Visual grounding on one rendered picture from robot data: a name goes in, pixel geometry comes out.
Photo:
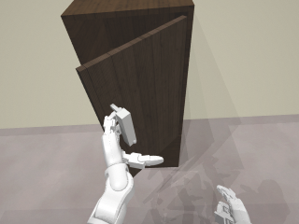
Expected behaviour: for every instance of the left robot forearm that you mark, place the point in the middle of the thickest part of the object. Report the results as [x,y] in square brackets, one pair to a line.
[111,208]

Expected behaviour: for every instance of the right robot hand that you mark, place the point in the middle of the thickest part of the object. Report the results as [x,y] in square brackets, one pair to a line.
[232,212]

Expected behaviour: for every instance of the handle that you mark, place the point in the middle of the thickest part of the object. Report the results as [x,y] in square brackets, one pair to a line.
[126,124]

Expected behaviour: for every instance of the left robot hand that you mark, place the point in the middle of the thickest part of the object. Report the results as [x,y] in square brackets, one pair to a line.
[110,141]

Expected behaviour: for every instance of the cupboard door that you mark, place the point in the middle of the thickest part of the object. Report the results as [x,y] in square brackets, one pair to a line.
[144,76]

